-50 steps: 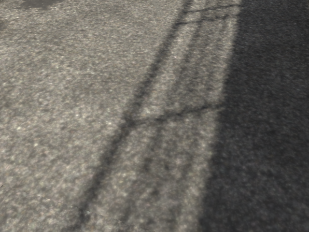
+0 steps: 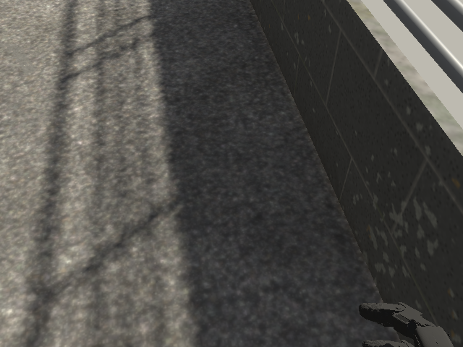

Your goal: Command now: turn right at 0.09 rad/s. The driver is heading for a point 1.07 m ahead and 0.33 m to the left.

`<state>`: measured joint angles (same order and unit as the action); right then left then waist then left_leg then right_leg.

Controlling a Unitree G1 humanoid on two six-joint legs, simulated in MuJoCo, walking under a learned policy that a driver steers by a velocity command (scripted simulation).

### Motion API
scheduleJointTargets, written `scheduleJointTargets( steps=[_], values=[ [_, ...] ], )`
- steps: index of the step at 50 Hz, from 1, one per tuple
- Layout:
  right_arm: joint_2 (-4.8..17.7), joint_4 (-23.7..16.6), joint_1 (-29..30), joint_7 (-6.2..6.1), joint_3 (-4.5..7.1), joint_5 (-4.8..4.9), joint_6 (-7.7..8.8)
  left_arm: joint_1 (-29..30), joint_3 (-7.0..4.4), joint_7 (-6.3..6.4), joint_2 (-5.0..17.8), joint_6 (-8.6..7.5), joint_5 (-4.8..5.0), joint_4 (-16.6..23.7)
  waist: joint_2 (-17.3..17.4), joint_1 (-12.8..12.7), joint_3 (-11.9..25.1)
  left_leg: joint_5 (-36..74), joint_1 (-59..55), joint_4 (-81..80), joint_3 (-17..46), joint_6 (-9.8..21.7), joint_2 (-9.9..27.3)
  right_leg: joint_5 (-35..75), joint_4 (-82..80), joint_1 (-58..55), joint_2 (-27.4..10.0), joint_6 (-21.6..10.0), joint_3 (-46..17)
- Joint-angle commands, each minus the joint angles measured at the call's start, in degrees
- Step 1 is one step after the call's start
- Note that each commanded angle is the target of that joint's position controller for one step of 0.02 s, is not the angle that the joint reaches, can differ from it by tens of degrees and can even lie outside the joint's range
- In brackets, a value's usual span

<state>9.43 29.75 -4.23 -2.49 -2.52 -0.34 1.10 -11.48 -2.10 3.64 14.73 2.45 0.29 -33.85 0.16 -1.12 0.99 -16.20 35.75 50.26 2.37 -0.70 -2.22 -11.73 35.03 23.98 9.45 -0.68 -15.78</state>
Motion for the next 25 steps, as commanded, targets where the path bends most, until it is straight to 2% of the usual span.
scheduleJointTargets(
  steps=[1,2,3,4,5,6,7,8,9,10,11,13,14,15,16,18,19,20,21,22,23,24,25],
  values=[
    [0.24,-1.6,0.23,1.02,0.91,0.1,0.43,-0.72,1.17,-1.21,-0.86,-0.4,-0.27,1.67,-7.27,-0.22,6.15,5.02,-20.46,-16.92,-1.73,1.98,1.52,-13.52,-10.34,2.08,-12.91,-7.01,-6.32],
    [0.39,-1.19,0.29,1.57,1.43,-0.31,0.6,-2.87,1.25,-1.79,-1.67,-0.83,-1.05,-0.22,-6.5,-0.63,4.43,3.7,-24.15,-20.62,-0.48,2.72,1.58,-19.38,-7.9,3.08,-10.87,-5.27,-2.8],
    [3.41,-0.83,-3.04,1.86,2.7,-0.77,0.72,-2.78,0.71,-2.33,-0.27,-1.4,-1.13,-0.83,-4.17,0.02,2.12,3.09,-25.45,-23.92,7.71,4.22,5.58,-19.8,-0.05,4.19,-8.35,-3.11,0.91],
    [7.85,-2.59,-1.02,1.41,3.56,-1.07,0.26,-0.84,0.28,-2.1,1.08,-1.95,-0.89,0.47,2.2,-1.88,-0.47,0.28,-22.61,-31.31,18.79,8.12,10.95,-15.66,7.89,7.39,-4.78,-0.02,7.42],
    [11.1,-3.38,0.31,0.66,4.75,-2.65,-0.17,1.68,0.06,-1.62,1.91,-2.76,-1.19,3.13,16.09,-2.94,-1.96,-11.45,-15.82,-38.72,34.33,14.22,17.16,-15.45,10.17,8.9,-6.44,2.55,9.73],
    [10.18,-4.01,-0.49,0.65,5.12,-1.58,-0.53,4.33,-1.14,-0.93,5.03,-2.68,-0.93,3.64,15.75,-1.5,-4.93,-15.86,-14.5,-40.82,40.85,15.89,16.44,-14.96,19.1,10.65,-7.32,3.7,8.18],
    [9.96,-3.87,-3.01,0.68,5.23,-1.48,-0.68,6.65,-1.84,-0.79,6.87,-2.38,-0.46,3.15,11.37,0.62,-3.66,-16.04,-16.48,-39.01,38.56,15.61,15.68,-15.63,27.67,14.03,-6.8,4.62,7.9],
    [11.42,-4.4,-3.62,0.5,5.9,-1.17,-0.82,6.43,-2.09,-0.77,6.32,-2.0,-0.42,2.56,7.11,0.53,-1.32,-15.28,-18.03,-36.72,35.49,14.55,13.66,-15.35,34.13,15.38,-6.37,5.02,7.63],
    [11.94,-4.88,-3.44,0.3,6.14,-0.86,-0.75,6.63,-1.76,-1.34,4.35,-2.43,-0.06,2.8,3.89,0.69,0.59,-12.48,-19.23,-34.34,33.78,14.06,12.69,-14.2,37.44,16.1,-6.73,5.11,6.64],
    [12.06,-5.08,-2.82,-0.14,6.36,-0.21,-1.28,7.22,-1.28,-1.7,2.51,-2.4,-0.35,2.93,1.67,-0.14,2.52,-11.81,-19.27,-33.54,30.38,12.19,9.97,-12.67,35.0,14.42,-6.56,5.25,7.06],
    [11.45,-5.37,-2.68,-0.52,6.35,0.18,-2.11,7.97,-1.08,-1.47,1.78,-2.54,-0.24,3.04,2.57,0.02,3.19,-10.74,-19.29,-33.74,27.93,10.45,7.81,-11.68,30.69,13.82,-5.83,5.12,8.56],
    [10.32,-5.08,-4.77,-0.88,6.51,0.85,-3.42,9.89,-0.41,-0.7,-0.11,-2.5,0.53,3.43,5.96,1.34,4.39,-9.39,-22.08,-32.87,25.91,9.32,5.14,-11.9,21.99,12.39,-3.84,5.24,11.24],
    [10.71,-4.67,-6.24,-1.03,6.95,1.0,-3.81,9.88,-0.37,-0.36,0.11,-2.24,0.59,3.15,8.28,1.63,5.21,-10.03,-23.0,-32.88,25.91,8.78,4.43,-12.23,17.83,10.9,-3.03,5.05,11.72],
    [11.08,-4.55,-7.09,-1.13,7.25,1.13,-4.18,9.28,-0.29,-0.14,-0.24,-2.31,1.29,2.67,10.63,1.68,5.58,-11.31,-23.32,-32.94,26.32,8.54,4.12,-13.77,13.34,8.88,-2.38,4.42,12.15],
    [11.56,-4.66,-7.54,-1.08,7.77,0.77,-3.84,9.07,-0.39,-0.6,0.45,-2.64,0.9,2.31,11.84,2.1,6.6,-10.51,-23.15,-32.05,28.2,9.42,5.18,-11.35,13.73,6.75,-2.96,3.81,10.97],
    [11.86,-4.99,-7.23,-0.98,8.17,1.03,-3.7,7.35,-0.54,-1.14,1.13,-3.21,1.3,1.23,12.94,1.87,6.43,-10.53,-21.65,-31.85,30.38,10.01,5.42,-12.83,6.36,2.9,-2.64,2.33,10.44],
    [12.4,-5.03,-6.84,-1.15,8.61,2.04,-3.91,4.84,-1.06,-1.53,2.19,-3.54,0.62,0.14,12.5,0.58,5.2,-10.77,-17.95,-32.86,30.88,9.57,4.7,-12.77,1.66,-1.94,-2.53,1.27,10.17],
    [13.71,-4.9,-5.5,-0.87,9.2,3.51,-3.68,1.57,-1.87,-1.59,3.26,-3.7,0.56,-1.02,12.77,-1.38,4.15,-10.89,-13.21,-32.89,30.78,7.91,3.3,-7.16,-6.99,-8.43,-2.93,0.11,10.19],
    [13.35,-4.92,-4.36,-0.52,9.47,3.86,-3.09,-2.42,-2.78,-1.26,5.39,-3.51,0.18,-2.75,13.08,-2.87,5.01,-12.24,-7.34,-30.45,26.83,4.5,0.41,-1.6,-12.93,-18.08,-5.29,-1.82,10.06],
    [10.75,-3.61,-7.16,-0.01,8.96,4.13,-2.67,-3.45,-3.6,-1.09,7.8,-2.87,-0.35,-2.22,3.67,-2.09,8.71,-20.35,-0.01,-15.68,20.5,2.92,-2.99,-3.04,-13.48,-27.27,-17.04,-5.68,0.91],
    [9.48,-4.47,-7.11,0.08,8.75,4.54,-1.93,3.48,-3.59,-0.67,10.51,-2.33,-3.04,0.03,-13.57,1.18,5.9,-18.0,10.6,3.07,7.68,1.45,-8.12,-2.7,-17.17,-20.7,-30.19,-11.73,-13.76],
    [14.89,-4.33,-5.97,0.43,9.62,3.27,-1.24,5.29,-2.65,-0.18,6.79,-3.14,-4.71,1.89,-14.39,1.25,4.21,-14.86,10.73,15.71,5.66,-0.51,-1.83,-5.72,-19.05,-13.45,-33.01,-15.13,-16.17],
    [15.56,-3.19,-7.41,0.74,9.62,2.72,-1.44,8.42,-1.56,0.58,3.74,-3.82,-3.64,2.9,-11.15,2.75,2.65,-10.35,9.05,21.53,5.37,-1.43,0.75,-6.94,-18.17,-10.88,-29.32,-13.52,-10.61]
  ],
)
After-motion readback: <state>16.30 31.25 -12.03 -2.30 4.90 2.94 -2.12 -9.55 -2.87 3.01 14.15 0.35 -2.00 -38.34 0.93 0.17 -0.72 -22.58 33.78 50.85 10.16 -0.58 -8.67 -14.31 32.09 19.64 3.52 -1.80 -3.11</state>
